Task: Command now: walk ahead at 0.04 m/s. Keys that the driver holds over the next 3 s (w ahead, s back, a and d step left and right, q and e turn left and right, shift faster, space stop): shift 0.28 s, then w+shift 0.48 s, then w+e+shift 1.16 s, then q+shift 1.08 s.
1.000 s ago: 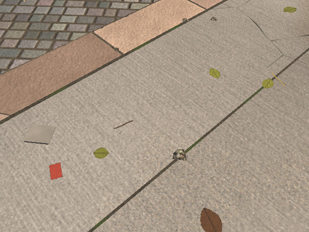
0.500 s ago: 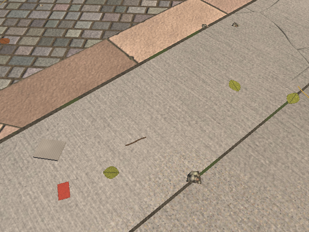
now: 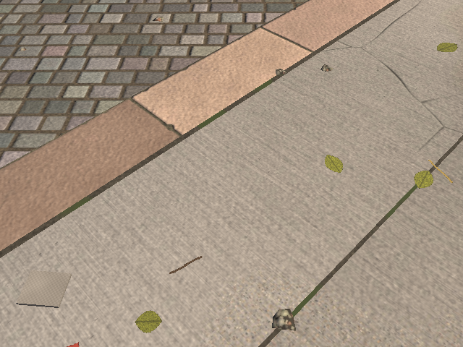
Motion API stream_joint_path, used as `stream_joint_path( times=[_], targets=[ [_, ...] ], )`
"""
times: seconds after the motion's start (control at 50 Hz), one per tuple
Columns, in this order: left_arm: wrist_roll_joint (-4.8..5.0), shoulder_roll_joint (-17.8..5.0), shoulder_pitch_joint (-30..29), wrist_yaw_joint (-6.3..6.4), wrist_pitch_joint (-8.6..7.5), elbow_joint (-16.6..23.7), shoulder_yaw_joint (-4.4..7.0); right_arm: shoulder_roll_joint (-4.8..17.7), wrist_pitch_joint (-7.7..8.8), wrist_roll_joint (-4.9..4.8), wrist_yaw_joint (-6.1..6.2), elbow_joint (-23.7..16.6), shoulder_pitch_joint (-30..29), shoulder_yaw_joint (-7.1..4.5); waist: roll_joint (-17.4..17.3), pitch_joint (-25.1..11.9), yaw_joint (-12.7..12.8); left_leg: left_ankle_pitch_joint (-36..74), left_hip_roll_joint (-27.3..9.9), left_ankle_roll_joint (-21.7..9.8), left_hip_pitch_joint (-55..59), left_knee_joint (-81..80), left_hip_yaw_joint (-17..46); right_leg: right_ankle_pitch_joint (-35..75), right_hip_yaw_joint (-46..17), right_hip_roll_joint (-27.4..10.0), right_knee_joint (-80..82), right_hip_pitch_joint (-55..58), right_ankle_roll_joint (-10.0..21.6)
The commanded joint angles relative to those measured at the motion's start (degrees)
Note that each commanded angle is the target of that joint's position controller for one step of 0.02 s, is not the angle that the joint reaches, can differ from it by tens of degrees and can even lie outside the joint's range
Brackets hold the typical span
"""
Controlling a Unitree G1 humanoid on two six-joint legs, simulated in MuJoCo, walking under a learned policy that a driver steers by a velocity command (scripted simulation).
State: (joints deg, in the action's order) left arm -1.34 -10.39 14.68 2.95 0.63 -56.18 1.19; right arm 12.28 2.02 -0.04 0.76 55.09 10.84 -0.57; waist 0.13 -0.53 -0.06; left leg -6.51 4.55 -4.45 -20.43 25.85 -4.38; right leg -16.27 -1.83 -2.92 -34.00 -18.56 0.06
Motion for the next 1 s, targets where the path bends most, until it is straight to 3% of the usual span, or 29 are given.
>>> stream_joint_path(
  times=[0.02,0.06,0.1,0.18,0.28,0.3,0.32,0.34,0.36,0.4,0.42,0.44,0.5,0.58,0.62,0.64,0.66,0.68,0.7,0.72,0.74,0.76,0.78,0.82,0.86,0.9,0.92,0.98,1.0],
  targets=[
    [0.35,-8.0,7.0,0.03,-0.35,-1.6,1.83,6.1,-0.15,-0.56,0.98,-2.2,0.9,-1.62,6.9,6.2,-0.4,-20.8,-5.6,1.2,-2.0,-8.5,7.0,-14.9,-3.2,-2.0,13.4,-3.2,4.9],
    [0.39,-5.5,3.7,-0.05,-1.88,-1.6,1.41,4.8,-0.37,0.31,1.42,-1.5,1.5,-1.49,9.8,4.8,-1.7,-11.9,-5.0,1.4,7.4,-3.2,5.6,-17.7,-4.1,-2.2,18.2,-8.5,3.4],
    [0.79,-4.9,1.9,-0.15,-3.00,-1.4,1.55,4.4,-0.65,1.01,1.50,-0.1,3.0,-1.50,7.4,3.7,-2.4,-8.9,-5.2,1.1,9.5,-2.3,5.3,-14.2,-3.7,-1.7,17.5,-7.7,2.1],
    [1.21,-4.2,5.5,0.02,-3.29,-2.6,1.56,4.3,-0.56,0.42,1.25,0.8,1.7,-1.48,0.3,3.7,-0.2,-11.6,-6.3,-0.3,4.9,-4.7,7.0,-5.4,-1.1,0.0,13.2,-1.4,1.9],
    [1.22,-4.1,7.5,-0.28,-3.33,-3.7,1.40,3.5,-0.19,0.07,0.92,1.9,1.9,-1.23,-0.2,0.8,0.2,-2.6,-6.3,-0.5,7.6,-2.4,6.6,3.0,-0.2,0.3,11.0,2.1,2.1],
    [1.59,-4.9,9.6,-0.27,-3.21,-4.4,1.80,4.5,-0.32,-0.40,1.00,3.0,4.0,-1.60,-0.2,-1.6,0.5,-14.8,-4.8,-1.3,8.1,-0.9,5.2,-7.5,0.6,1.3,10.4,2.9,3.2],
    [2.12,-6.4,10.1,-0.35,-3.23,-4.2,2.35,5.8,-0.27,-1.13,0.93,3.3,4.9,-2.19,0.0,0.7,0.4,-28.6,-4.8,-2.3,5.2,-0.6,5.9,-19.5,-0.7,0.8,10.4,0.8,5.1],
    [2.63,-6.8,10.8,-0.45,-3.70,-3.6,2.55,6.7,0.27,-1.71,0.75,2.6,4.1,-2.49,-0.7,4.4,1.0,-37.1,-6.6,-3.4,0.7,-1.2,8.8,-27.8,-3.7,-1.2,11.7,-1.3,7.2],
    [3.09,-7.3,12.1,-0.53,-4.65,-3.5,2.70,6.2,1.35,-2.30,0.48,1.1,1.6,-2.45,0.1,7.0,2.0,-37.1,-8.0,-3.8,-4.4,-1.3,10.6,-30.1,-8.1,-4.3,14.3,0.3,9.4],
    [3.32,-10.2,16.1,-0.74,-6.41,-4.6,3.89,3.6,3.89,-2.62,-0.50,-2.7,-7.3,-1.97,6.7,8.5,5.0,-18.1,-6.3,-1.2,-17.8,6.8,4.6,-26.4,-20.4,-13.7,24.6,14.2,13.7],
    [3.07,-11.2,15.4,-0.81,-6.90,-4.6,4.54,2.9,4.68,-2.61,-1.03,-3.5,-9.2,-1.85,10.4,8.4,4.9,-11.7,-6.5,-1.5,-21.9,13.6,3.5,-24.2,-27.0,-19.0,27.1,18.4,15.6],
    [2.51,-9.4,16.3,-0.94,-7.35,-4.2,4.28,4.5,5.11,-2.40,-1.40,-4.1,-10.3,-2.25,7.9,7.2,5.4,-13.9,-8.2,-1.9,-26.5,20.4,5.8,-22.5,-28.7,-20.5,27.5,21.8,15.9],
    [3.10,-8.2,13.1,-1.65,-7.37,-1.8,3.92,4.4,5.80,-2.76,-2.15,-4.4,-9.2,-2.10,5.6,6.5,3.2,-13.2,-10.7,-1.7,-28.4,20.1,6.1,-15.9,-20.2,-16.8,27.2,23.7,11.8],
    [3.17,-10.4,10.9,-2.28,-6.41,0.0,4.30,2.8,5.32,-2.13,-3.38,-3.9,-9.0,-1.50,7.9,7.0,1.8,-8.3,-6.7,1.3,-7.3,10.9,-1.7,-11.4,-7.9,-10.8,26.2,8.1,10.0],
    [3.24,-11.2,10.3,-2.46,-6.44,0.4,4.36,4.3,4.56,-2.23,-3.12,-1.8,-3.3,-2.25,7.6,6.2,-1.5,-6.9,-4.2,1.3,5.9,9.7,-4.4,-7.0,-4.5,-9.6,21.8,0.5,9.5],
    [2.85,-11.3,9.0,-2.56,-6.68,0.9,4.09,6.4,4.23,-2.48,-2.56,0.0,3.3,-3.44,7.7,3.5,-5.4,-7.6,-2.4,0.6,15.1,9.8,-5.5,3.3,-2.4,-8.5,15.1,-2.8,8.5],
    [2.24,-10.5,5.4,-2.74,-7.04,2.2,3.60,10.2,4.15,-2.76,-1.95,3.1,15.2,-5.37,4.9,-1.9,-12.1,-9.0,-3.9,-1.3,29.2,9.7,-2.2,16.7,1.2,-6.1,-1.1,-9.3,6.4],
    [1.57,-5.9,1.5,-2.68,-7.81,5.4,2.33,18.0,4.11,-1.59,-1.28,5.1,26.6,-7.25,-11.8,-7.5,-16.5,-30.0,-18.5,-6.7,40.0,0.3,22.7,10.7,5.4,-0.6,-31.2,-23.6,2.6],
    [2.84,-1.4,2.3,-2.28,-9.51,7.5,1.42,16.4,5.29,-0.55,-2.11,4.5,25.4,-5.69,-20.6,-11.2,-12.3,-45.6,-26.7,-11.7,40.6,-14.7,53.2,-11.2,-4.4,5.7,-46.8,-34.5,3.9],
    [5.63,-4.3,-0.2,-2.69,-10.62,9.2,1.76,11.3,5.86,-0.63,-2.59,2.8,17.1,-3.95,-13.0,-3.3,-8.8,-45.4,-28.5,-11.0,36.0,-15.7,50.9,-6.5,-6.5,0.8,-52.5,-43.3,6.4],
    [5.68,-5.3,-2.9,-3.09,-10.84,10.1,1.47,7.5,6.05,-0.46,-3.18,2.1,13.9,-2.79,-7.9,-0.6,-7.3,-38.7,-26.6,-9.9,31.5,-14.0,42.6,-2.0,-4.8,-2.1,-52.7,-44.3,7.8],
    [4.39,-5.1,-2.7,-3.07,-10.43,10.0,1.43,6.7,5.76,-0.23,-3.64,1.8,10.5,-2.31,-3.4,1.3,-4.4,-31.4,-24.0,-8.8,25.3,-13.9,34.7,2.9,-3.5,-5.2,-49.7,-41.7,7.6],
    [3.41,-4.7,-1.8,-3.06,-9.42,9.9,1.66,5.5,5.48,0.41,-3.85,1.4,7.2,-1.87,-3.7,2.8,-1.7,-25.8,-21.3,-6.7,19.1,-14.0,27.4,6.8,-3.7,-7.1,-46.8,-38.7,7.5],
    [4.24,-3.2,1.4,-3.71,-6.61,8.4,1.36,3.2,5.24,1.08,-3.65,1.9,6.2,-1.12,-5.1,4.8,0.9,-16.7,-18.3,-4.1,11.5,-14.9,16.6,10.3,-5.4,-7.6,-45.6,-35.1,7.1],
    [4.03,-4.1,-0.6,-3.58,-5.32,9.4,1.57,3.8,5.75,1.26,-3.03,2.4,7.0,-1.06,-3.3,7.0,1.1,-6.1,-16.5,-2.7,8.2,-17.3,8.2,15.2,-6.7,-5.1,-40.5,-35.0,6.1],
    [3.53,-5.6,-6.3,-3.66,-5.45,11.8,1.96,4.1,6.13,1.57,-1.79,2.4,7.8,-0.82,-1.6,8.5,0.0,1.8,-14.3,-0.7,7.7,-20.3,1.2,21.8,-4.2,-2.4,-30.5,-34.1,5.5],
    [3.52,-4.6,-8.6,-4.07,-5.82,13.1,1.59,5.5,6.43,1.65,-1.06,2.6,9.4,-0.97,-2.4,8.8,-0.4,4.8,-15.2,-0.2,7.5,-21.7,-0.4,25.3,-2.4,-2.3,-25.4,-32.4,5.5],
    [3.79,-3.8,-15.4,-5.82,-6.73,15.7,1.29,6.2,6.60,1.26,0.42,3.2,14.3,-0.77,0.5,9.4,-2.6,14.2,-14.4,3.3,13.8,-22.7,-6.0,31.7,3.1,-0.3,-14.1,-28.7,7.0],
    [4.30,-5.0,-15.4,-6.28,-6.59,15.8,1.91,6.0,6.29,1.60,0.74,2.6,14.0,-0.48,-0.1,8.0,-2.0,25.9,-12.9,5.2,17.1,-21.4,-8.4,30.8,5.6,2.5,-12.5,-26.0,8.0]
  ],
)
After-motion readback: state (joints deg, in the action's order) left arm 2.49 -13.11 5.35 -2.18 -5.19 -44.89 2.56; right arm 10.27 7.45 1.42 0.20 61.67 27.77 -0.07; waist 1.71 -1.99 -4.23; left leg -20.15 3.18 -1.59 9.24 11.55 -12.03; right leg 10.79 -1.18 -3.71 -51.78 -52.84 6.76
